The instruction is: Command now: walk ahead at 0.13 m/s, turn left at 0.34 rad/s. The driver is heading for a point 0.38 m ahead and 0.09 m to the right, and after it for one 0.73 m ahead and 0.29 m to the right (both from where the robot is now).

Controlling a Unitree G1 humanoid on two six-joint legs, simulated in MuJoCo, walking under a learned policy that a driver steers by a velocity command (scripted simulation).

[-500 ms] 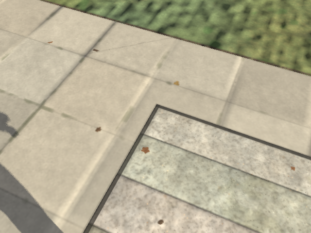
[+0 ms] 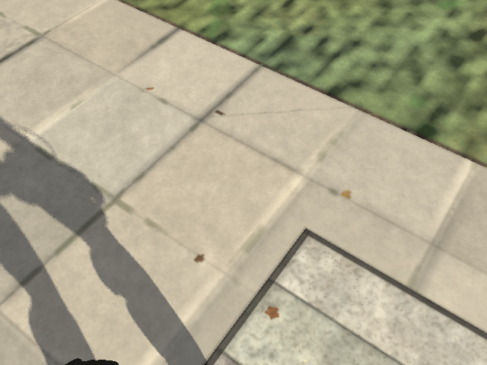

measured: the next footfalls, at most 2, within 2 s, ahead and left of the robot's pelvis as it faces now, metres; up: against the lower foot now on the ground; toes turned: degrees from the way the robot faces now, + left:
left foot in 0.40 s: +0.08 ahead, +0.09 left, +0.00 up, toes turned -12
right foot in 0.82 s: +0.00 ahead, -0.11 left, +0.00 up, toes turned -24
